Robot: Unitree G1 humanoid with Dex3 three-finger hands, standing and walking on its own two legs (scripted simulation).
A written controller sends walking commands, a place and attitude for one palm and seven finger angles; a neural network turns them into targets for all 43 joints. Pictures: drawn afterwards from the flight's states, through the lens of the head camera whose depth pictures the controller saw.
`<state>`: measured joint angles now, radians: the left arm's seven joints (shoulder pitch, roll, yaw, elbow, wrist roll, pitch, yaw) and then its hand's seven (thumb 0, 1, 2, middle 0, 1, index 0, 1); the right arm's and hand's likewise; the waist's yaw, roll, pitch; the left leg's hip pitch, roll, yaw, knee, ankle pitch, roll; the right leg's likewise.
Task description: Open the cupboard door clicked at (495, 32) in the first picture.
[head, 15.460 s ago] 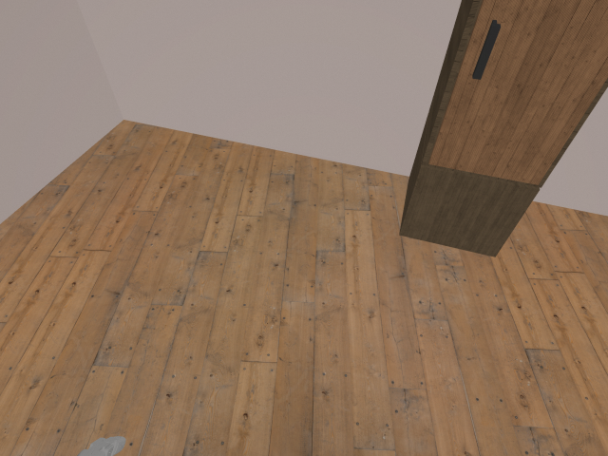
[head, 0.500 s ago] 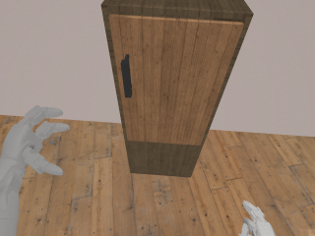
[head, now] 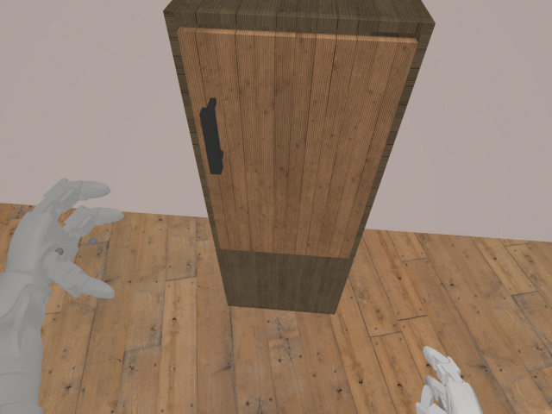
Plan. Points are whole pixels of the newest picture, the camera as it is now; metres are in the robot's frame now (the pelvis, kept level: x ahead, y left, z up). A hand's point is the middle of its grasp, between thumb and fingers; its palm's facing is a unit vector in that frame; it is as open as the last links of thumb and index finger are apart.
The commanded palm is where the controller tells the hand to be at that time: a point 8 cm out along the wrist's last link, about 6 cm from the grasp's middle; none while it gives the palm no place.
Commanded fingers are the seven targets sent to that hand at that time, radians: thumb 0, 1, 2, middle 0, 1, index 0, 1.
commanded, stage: move the hooked fingers beside the handle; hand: left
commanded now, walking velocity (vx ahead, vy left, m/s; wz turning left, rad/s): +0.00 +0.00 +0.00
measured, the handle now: (214, 136) +0.56 +0.17 +0.09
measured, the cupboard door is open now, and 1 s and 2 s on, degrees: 0 0 0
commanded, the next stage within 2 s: none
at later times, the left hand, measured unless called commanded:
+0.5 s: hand (127, 199) +0.38 +0.26 +0.11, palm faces +0.01 -1.00 +0.02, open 14.0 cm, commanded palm +0.36 +0.31 +0.11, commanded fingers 0.00 -0.50 0.30 -0.30 -1.20 -0.30 -1.20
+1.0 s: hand (149, 170) +0.45 +0.25 +0.10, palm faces -0.01 -1.00 +0.03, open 14.0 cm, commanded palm +0.43 +0.29 +0.10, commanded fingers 0.00 -0.50 0.30 -0.30 -1.20 -0.30 -1.20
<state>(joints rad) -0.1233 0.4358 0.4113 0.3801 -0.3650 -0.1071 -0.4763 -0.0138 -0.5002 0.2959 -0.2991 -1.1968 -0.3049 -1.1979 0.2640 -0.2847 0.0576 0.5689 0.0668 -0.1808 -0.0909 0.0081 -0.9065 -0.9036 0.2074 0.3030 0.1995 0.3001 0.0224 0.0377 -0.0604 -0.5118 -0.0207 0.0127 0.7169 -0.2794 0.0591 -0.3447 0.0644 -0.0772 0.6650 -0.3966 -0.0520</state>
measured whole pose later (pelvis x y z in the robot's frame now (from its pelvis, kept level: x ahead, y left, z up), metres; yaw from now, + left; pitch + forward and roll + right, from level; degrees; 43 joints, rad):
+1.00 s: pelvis +0.01 +0.02 -0.01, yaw -2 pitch +11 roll -3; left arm -0.68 0.49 0.36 0.94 -0.22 -0.24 -0.37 -0.01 -0.50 0.30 -0.30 -1.20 -0.30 -1.20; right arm 0.35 -0.28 0.04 0.61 0.05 -0.03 -0.05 0.00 -0.91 -0.90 0.21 0.30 0.20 0.30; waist -0.07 0.02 -0.08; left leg -0.68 -0.02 0.04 0.79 -0.31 0.09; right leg -0.51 0.06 -0.06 0.73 -0.42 -0.02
